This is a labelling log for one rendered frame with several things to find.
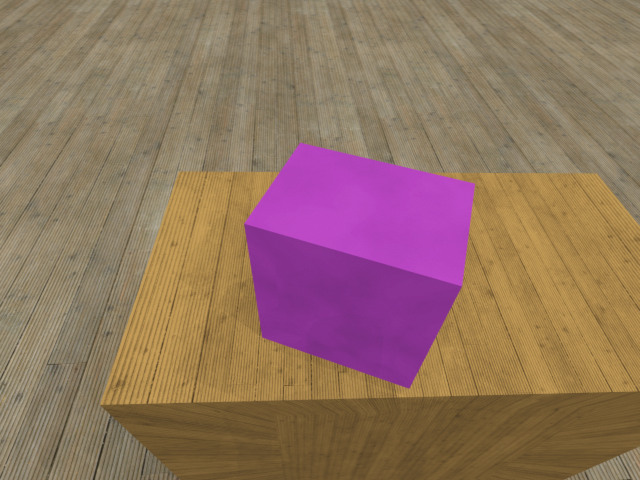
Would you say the pedestal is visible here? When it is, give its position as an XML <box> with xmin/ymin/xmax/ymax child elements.
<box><xmin>100</xmin><ymin>171</ymin><xmax>640</xmax><ymax>480</ymax></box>

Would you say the carton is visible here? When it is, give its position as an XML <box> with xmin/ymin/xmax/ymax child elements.
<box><xmin>244</xmin><ymin>143</ymin><xmax>475</xmax><ymax>388</ymax></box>

